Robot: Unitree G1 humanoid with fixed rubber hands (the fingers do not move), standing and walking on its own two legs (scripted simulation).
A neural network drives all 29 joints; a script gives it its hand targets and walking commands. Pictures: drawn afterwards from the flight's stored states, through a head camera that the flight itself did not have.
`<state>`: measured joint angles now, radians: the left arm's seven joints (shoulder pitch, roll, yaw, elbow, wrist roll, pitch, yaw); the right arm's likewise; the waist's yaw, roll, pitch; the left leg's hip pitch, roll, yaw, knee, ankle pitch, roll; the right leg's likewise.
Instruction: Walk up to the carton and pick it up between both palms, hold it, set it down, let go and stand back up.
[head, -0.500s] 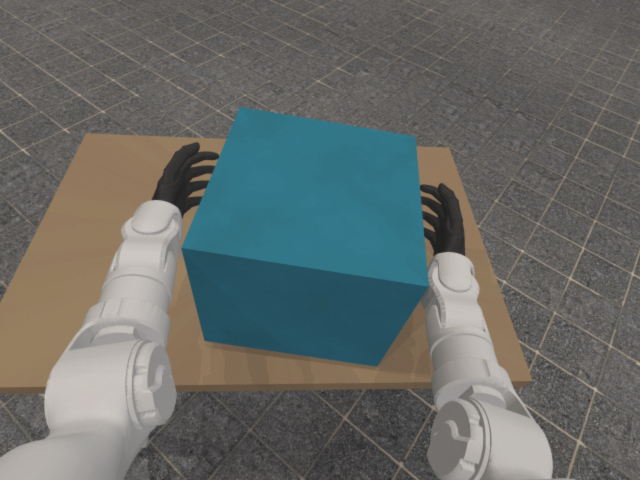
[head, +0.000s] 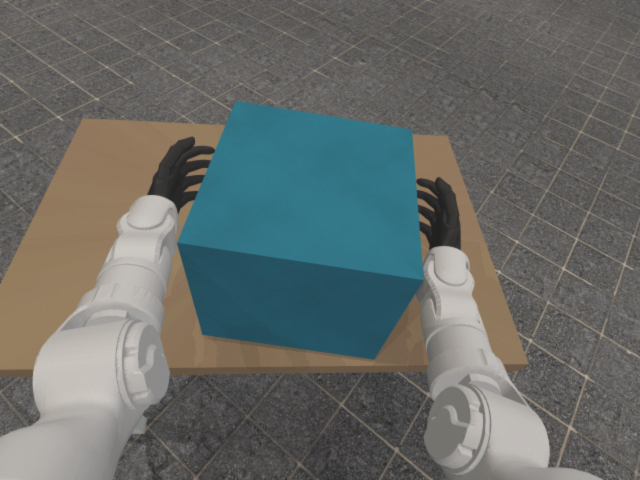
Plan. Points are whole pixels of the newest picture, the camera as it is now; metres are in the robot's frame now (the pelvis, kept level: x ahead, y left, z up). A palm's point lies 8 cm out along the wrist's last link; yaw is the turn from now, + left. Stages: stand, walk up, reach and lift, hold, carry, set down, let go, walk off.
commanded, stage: set down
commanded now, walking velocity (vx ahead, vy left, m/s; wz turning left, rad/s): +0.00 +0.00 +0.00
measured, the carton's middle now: (306, 232) +0.45 -0.02 +0.00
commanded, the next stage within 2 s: none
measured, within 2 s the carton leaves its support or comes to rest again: rests again in 1.54 s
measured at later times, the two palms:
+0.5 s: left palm (168, 196) +0.45 +0.16 +0.08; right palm (442, 240) +0.38 -0.19 +0.07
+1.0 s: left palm (165, 198) +0.46 +0.17 +0.07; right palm (432, 232) +0.40 -0.19 +0.06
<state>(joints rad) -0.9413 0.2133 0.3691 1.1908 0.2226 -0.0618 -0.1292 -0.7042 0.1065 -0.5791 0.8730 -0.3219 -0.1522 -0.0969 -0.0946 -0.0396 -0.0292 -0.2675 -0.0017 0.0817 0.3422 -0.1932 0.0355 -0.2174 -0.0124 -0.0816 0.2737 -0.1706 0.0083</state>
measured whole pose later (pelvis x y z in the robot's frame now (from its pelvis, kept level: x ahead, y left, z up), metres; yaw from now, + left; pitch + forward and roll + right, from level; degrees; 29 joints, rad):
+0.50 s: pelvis -0.01 +0.00 +0.00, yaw +0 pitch +9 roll +0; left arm -1.02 0.23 0.47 1.28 0.28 -0.12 -0.15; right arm -0.76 0.16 -0.70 0.80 -0.44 -0.12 -0.05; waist -0.09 -0.04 -0.03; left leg -0.32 -0.01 0.09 0.33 -0.16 0.04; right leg -0.29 -0.02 -0.08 0.30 -0.16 0.00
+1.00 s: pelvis +0.00 -0.01 +0.00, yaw +1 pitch +10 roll -1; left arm -0.97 0.22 0.51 1.18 0.33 -0.13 -0.18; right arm -0.76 0.14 -0.64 0.87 -0.39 -0.21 -0.10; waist -0.10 -0.04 -0.02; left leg -0.34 0.01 0.06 0.35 -0.19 0.02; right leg -0.29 -0.01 -0.11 0.29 -0.18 0.00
